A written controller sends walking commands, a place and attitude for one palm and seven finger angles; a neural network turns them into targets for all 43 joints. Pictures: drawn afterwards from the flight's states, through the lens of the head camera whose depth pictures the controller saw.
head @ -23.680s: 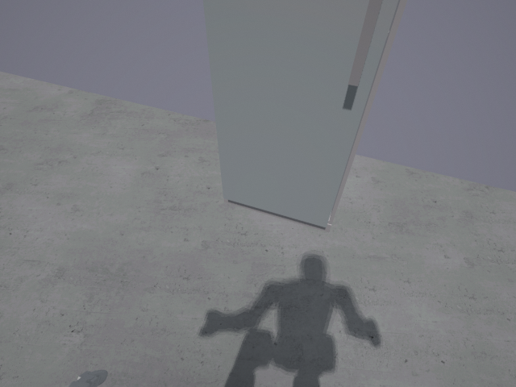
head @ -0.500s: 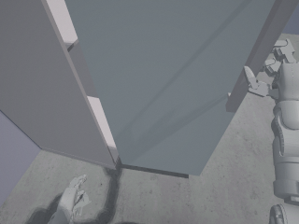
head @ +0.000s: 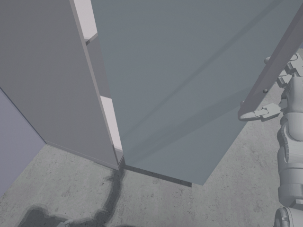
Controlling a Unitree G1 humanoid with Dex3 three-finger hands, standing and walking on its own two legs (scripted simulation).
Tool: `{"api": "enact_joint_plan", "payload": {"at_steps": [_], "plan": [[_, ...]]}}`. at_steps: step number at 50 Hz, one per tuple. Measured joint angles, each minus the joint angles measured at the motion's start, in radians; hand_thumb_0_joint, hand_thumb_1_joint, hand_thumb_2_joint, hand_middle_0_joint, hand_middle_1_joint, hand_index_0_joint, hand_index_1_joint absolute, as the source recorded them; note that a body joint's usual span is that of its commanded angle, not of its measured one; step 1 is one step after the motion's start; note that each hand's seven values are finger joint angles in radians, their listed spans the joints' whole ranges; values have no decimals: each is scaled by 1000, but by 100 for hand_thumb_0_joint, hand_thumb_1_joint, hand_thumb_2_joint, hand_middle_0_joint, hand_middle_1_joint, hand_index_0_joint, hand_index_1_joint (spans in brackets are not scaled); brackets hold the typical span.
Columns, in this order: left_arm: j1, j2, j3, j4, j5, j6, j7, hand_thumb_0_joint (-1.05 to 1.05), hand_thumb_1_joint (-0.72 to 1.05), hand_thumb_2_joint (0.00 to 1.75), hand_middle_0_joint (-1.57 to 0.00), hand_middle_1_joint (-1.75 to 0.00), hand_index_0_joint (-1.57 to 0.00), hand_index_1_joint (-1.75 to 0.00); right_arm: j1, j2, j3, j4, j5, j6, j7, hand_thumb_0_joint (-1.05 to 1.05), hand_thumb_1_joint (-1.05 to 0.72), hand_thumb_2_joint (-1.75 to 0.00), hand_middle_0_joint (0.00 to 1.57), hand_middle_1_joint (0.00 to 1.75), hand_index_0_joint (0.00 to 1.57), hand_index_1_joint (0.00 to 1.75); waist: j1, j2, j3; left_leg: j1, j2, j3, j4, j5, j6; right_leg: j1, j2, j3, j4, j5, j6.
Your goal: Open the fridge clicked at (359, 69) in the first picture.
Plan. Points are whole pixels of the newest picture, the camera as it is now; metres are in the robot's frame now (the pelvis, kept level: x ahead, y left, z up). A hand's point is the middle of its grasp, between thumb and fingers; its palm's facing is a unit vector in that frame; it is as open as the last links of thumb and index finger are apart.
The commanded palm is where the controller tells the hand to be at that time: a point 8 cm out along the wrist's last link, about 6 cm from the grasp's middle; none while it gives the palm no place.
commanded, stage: loosen the grip on the handle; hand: right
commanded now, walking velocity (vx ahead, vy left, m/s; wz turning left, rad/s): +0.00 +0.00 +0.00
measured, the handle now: (274, 59) +0.45 -0.23 +0.24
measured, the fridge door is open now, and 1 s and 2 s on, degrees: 86 83 83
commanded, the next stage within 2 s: slip the hand off the handle in 0.04 s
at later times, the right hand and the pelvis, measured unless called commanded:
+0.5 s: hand (288, 95) +0.40 -0.28 +0.18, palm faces +0.29 +0.92 -0.26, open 14.7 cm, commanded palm +0.37 -0.32 +0.18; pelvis +0.04 -0.01 +0.00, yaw -1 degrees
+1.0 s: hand (294, 106) +0.38 -0.29 +0.17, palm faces +0.24 +0.94 -0.26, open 14.7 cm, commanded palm +0.32 -0.33 +0.18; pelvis +0.04 -0.02 +0.00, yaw +0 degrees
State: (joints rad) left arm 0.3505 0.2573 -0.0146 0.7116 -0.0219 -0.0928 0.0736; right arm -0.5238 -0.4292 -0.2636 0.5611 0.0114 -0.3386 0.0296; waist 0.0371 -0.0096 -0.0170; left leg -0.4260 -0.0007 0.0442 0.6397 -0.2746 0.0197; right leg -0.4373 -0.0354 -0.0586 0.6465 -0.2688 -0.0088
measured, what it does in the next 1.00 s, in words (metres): stands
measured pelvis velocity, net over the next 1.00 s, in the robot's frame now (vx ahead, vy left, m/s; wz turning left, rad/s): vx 0.04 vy -0.02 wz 0.01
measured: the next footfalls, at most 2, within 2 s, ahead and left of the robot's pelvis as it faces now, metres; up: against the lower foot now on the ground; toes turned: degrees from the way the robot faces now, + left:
none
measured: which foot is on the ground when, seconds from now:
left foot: down 0.00-1.00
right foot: down 0.00-1.00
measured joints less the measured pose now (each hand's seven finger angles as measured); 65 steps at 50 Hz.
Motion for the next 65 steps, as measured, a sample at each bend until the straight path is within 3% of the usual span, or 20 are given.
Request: {"api": "enact_joint_plan", "payload": {"at_steps": [12, 27, 39, 50, 57, 65], "plan": [[-74, -6, 5, -46, 12, 3, 1, 1, 90, 90, -20, -30, -20, -30, 72, 49, -6, -106, -2, 42, -14, -2, 55, -20, 31, 120, 27, 117, -17, -5, -18, 19, 5, -8, -11, -23, -10, 19, 6, -8, -7, -27, -6], [-97, -9, 3, -76, 6, 30, 10, 1, 90, 90, -20, -30, -20, -30, 123, -12, -90, -129, 41, 63, 87, -2, 56, -20, 27, 116, 26, 116, -52, -1, -36, 33, 7, 11, -9, -51, -14, 13, 9, 13, 20, -63, -8], [-64, -5, -4, -62, 6, 32, 19, 1, 90, 90, -20, -30, -20, -30, 62, -71, -140, -30, 65, 44, 157, -2, 56, -20, 26, 116, 26, 116, -32, -6, -34, -11, 8, 14, 15, -58, -18, -39, 8, 17, 59, -77, -14], [-26, -4, 6, -86, 5, 36, -3, 1, 90, 90, -20, -30, -20, -30, 311, -2, -149, -301, 118, 71, 149, -2, 55, -20, 26, 115, 26, 116, -36, -22, -49, 14, 7, -14, 12, -63, -25, 2, 7, -10, 45, -87, -18], [-67, -13, -2, -90, 4, 14, 6, 1, 90, 90, -20, -30, -20, -30, 430, 16, -157, -423, 137, 91, 135, -2, 56, -20, 26, 115, 26, 116, -65, -22, -51, 50, 9, 0, 11, -66, -20, 32, 10, 4, 42, -82, -14], [-140, -7, -20, -96, -2, -21, 31, 1, 90, 90, -20, -30, -20, -30, 456, 27, -123, -458, 157, 112, 161, -2, 56, -20, 26, 116, 26, 116, -97, -23, -40, 74, 14, 28, 12, -61, -13, 45, 16, 32, 42, -66, -7]]}}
